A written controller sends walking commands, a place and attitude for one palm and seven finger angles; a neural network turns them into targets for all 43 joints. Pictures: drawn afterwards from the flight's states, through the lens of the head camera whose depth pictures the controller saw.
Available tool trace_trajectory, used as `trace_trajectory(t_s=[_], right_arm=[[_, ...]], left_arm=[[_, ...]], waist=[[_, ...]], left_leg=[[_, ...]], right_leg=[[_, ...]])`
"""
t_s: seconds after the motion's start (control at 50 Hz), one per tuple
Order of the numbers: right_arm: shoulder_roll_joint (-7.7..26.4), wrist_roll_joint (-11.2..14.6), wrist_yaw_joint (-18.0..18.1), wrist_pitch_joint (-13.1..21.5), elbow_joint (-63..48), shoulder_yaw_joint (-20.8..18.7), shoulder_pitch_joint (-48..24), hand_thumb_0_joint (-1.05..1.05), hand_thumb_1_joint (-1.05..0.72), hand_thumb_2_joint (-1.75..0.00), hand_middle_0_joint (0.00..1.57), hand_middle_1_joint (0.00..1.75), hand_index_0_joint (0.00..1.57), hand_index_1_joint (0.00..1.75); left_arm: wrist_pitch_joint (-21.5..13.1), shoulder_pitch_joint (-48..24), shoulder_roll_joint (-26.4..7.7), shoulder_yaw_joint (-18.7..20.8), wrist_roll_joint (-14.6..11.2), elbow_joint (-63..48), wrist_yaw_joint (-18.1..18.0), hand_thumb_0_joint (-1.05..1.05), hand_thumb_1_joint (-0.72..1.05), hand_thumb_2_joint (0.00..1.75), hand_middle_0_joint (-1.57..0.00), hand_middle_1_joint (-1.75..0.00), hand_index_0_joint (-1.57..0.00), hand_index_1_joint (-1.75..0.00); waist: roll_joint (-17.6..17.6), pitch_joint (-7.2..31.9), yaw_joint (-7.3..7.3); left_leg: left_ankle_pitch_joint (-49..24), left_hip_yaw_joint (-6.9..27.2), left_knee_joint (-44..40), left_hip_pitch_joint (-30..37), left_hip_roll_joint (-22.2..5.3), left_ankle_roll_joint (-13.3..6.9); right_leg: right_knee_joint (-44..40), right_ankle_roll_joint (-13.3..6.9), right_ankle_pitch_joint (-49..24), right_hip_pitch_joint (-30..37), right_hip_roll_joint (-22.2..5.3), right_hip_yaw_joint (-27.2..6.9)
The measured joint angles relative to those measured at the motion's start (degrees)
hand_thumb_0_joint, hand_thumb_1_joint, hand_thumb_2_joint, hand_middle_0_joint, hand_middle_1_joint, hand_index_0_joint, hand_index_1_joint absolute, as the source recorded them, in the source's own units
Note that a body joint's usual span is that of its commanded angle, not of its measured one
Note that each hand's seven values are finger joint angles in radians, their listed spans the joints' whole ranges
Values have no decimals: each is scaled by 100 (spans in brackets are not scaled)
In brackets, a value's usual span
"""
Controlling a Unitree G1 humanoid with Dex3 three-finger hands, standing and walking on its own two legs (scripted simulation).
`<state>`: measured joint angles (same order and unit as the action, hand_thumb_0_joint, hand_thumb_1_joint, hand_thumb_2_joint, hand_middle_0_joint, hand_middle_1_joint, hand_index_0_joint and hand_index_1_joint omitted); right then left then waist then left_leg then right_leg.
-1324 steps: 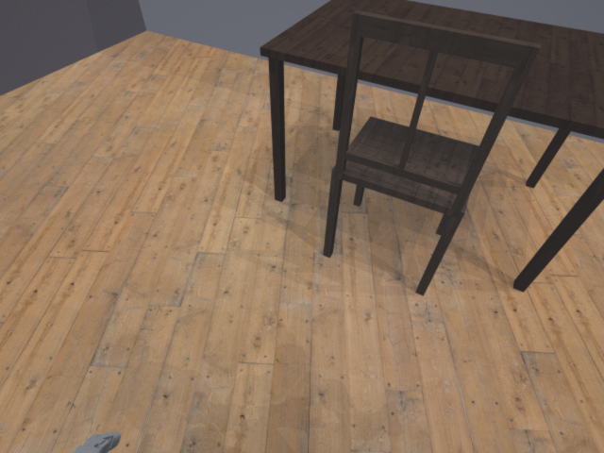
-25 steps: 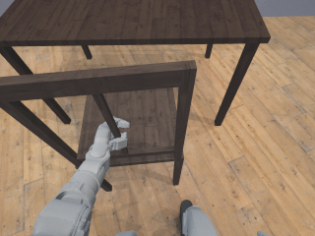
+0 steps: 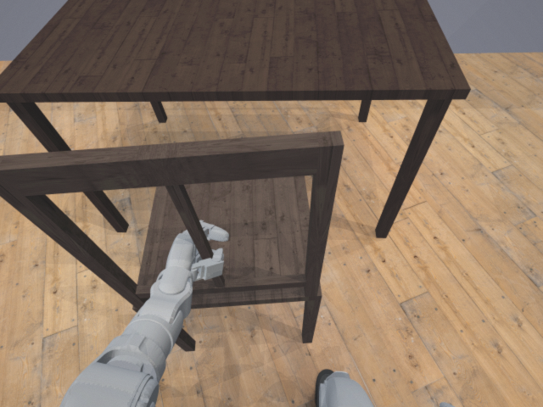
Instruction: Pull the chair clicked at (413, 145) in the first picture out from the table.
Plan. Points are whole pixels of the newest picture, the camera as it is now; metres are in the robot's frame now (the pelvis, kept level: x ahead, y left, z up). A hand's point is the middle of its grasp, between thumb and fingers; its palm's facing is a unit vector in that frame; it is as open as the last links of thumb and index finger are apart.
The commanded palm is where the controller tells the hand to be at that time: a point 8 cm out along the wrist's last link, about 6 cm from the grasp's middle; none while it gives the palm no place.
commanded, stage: step backward, pulling the chair out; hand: left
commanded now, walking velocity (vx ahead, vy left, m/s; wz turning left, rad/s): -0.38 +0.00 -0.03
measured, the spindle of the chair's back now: (202, 244) +0.37 +0.14 -0.02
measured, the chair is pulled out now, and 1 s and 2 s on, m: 0.24 0.24 0.24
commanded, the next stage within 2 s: none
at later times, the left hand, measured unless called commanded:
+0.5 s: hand (217, 261) +0.35 +0.11 -0.05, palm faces +0.03 -0.97 -0.22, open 5.2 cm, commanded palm +0.36 +0.16 -0.04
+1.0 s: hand (217, 262) +0.35 +0.11 -0.05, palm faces +0.00 -0.98 -0.22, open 5.2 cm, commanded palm +0.36 +0.17 -0.04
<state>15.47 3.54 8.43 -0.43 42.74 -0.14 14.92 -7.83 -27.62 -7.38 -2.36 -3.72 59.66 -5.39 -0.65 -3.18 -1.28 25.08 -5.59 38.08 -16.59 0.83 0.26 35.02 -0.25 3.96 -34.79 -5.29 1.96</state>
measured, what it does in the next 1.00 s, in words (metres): stands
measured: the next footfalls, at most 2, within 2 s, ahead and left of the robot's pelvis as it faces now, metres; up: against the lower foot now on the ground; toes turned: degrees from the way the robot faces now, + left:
none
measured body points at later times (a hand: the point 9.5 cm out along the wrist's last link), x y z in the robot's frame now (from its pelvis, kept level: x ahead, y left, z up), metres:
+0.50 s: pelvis -0.01 -0.02 +0.00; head +0.06 -0.05 +0.44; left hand +0.34 +0.16 -0.03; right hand +0.06 -0.29 -0.15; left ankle -0.06 +0.12 -0.71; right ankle +0.15 -0.12 -0.71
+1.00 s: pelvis -0.02 +0.00 +0.00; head +0.06 -0.03 +0.45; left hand +0.34 +0.17 -0.03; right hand +0.05 -0.28 -0.14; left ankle -0.06 +0.12 -0.71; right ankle +0.15 -0.12 -0.71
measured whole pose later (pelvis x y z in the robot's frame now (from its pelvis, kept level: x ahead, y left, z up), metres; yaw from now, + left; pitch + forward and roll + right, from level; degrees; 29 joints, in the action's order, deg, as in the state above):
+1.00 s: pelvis -0.02 +0.00 +0.00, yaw +0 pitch +5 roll +3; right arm 15.8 4.0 6.9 0.7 44.2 -0.2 14.6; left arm -9.0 -30.8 -8.3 1.2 -2.7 62.6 -6.3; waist -0.4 -4.1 -2.8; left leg 22.4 -5.7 36.2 -18.6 0.4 0.4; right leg 29.2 -0.6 -0.4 -34.7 -4.9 2.4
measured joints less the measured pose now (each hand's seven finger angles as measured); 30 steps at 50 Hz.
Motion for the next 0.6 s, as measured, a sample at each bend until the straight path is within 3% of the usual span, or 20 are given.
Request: trace_trajectory(t_s=[0.4,0.6], right_arm=[[-16,36,-40,-12,31,-5,-29,1,-91,-90,21,30,20,30],[96,64,-104,56,130,-41,-41,1,-91,-90,21,30,20,30]], left_arm=[[-34,-135,-121,277,-26,78,-44,4,70,83,-35,-129,-49,-145],[-65,-330,-188,425,2,267,-101,4,71,82,-35,-129,-49,-145]], waist=[[-6,-68,-57],[43,-129,-178]], left_leg=[[-60,52,40,-162,-72,107],[-246,52,-117,-236,-77,92]], right_leg=[[5,-117,-44,-130,49,72],[-432,-121,-357,-54,69,95]])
